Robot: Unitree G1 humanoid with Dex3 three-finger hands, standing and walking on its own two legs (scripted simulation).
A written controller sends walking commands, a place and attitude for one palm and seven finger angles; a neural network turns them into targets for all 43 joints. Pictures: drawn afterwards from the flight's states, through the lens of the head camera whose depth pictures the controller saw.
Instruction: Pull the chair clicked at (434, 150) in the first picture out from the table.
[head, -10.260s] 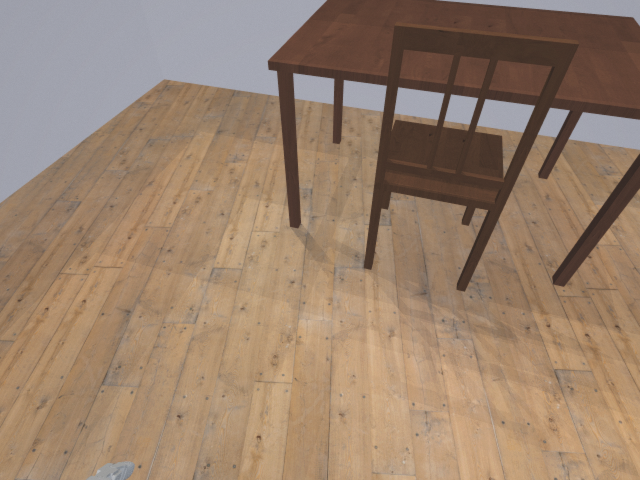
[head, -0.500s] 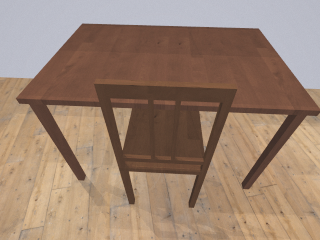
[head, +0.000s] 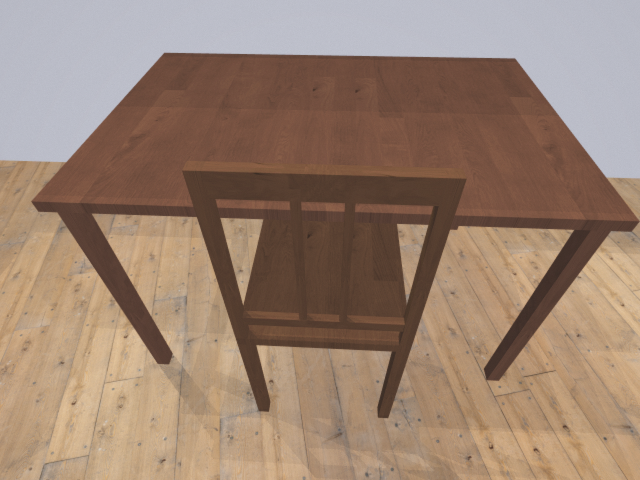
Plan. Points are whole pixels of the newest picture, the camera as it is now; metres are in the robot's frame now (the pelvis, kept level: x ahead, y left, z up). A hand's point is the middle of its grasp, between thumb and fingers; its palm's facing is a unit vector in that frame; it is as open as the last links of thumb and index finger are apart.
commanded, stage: look again from close up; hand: left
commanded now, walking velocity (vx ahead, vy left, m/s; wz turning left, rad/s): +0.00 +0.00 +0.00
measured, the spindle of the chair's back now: (299, 266) +0.50 +0.08 -0.07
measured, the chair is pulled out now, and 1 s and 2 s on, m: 0.00 0.00 0.00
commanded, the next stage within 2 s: shuffle to correct the standing spot in 1.62 s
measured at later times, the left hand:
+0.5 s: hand out of the picture -0.04 +0.13 -0.17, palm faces +0.09 -0.98 -0.15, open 7.4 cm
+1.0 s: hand out of the picture -0.04 +0.12 -0.17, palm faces +0.10 -0.98 -0.16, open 7.4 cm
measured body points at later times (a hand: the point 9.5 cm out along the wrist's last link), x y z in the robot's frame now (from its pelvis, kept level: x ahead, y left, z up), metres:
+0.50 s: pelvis +0.00 -0.02 +0.00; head +0.00 -0.03 +0.45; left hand -0.04 +0.18 -0.16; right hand -0.02 -0.21 -0.17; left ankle +0.00 +0.11 -0.74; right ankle +0.00 -0.09 -0.74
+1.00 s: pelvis +0.01 -0.02 +0.00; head +0.00 -0.03 +0.45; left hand -0.04 +0.17 -0.16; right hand -0.01 -0.22 -0.17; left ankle +0.00 +0.11 -0.74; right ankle +0.00 -0.09 -0.74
